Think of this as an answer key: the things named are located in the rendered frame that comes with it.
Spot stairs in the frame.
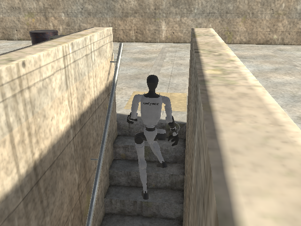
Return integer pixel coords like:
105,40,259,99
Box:
100,121,186,226

